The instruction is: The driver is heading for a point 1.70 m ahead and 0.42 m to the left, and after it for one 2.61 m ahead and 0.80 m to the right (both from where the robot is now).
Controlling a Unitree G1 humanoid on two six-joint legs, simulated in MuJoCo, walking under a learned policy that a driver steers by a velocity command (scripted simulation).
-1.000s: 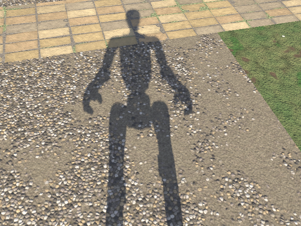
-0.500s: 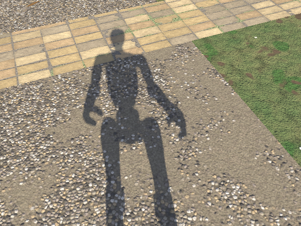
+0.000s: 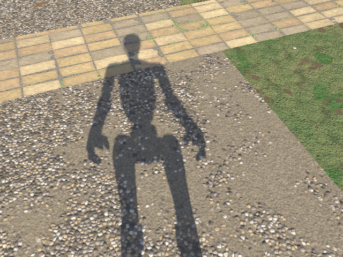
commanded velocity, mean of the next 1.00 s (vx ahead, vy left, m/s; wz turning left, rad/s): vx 0.18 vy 0.00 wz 0.00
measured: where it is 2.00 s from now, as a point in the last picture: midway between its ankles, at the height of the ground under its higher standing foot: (187, 210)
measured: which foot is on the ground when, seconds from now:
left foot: down 0.00-0.76, up 0.78-1.00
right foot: down 0.00-0.48, up 0.50-0.76, down 0.78-1.00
